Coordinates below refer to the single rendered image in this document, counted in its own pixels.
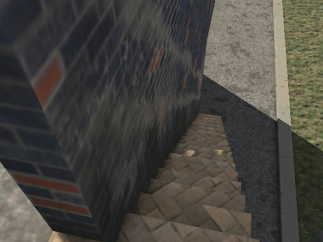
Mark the stairs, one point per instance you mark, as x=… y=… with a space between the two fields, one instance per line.
x=196 y=196

